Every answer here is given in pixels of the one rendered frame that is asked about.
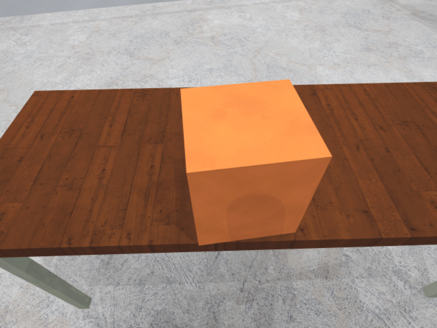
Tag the table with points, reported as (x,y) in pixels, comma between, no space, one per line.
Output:
(95,172)

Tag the carton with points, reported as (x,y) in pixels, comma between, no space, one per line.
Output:
(254,159)

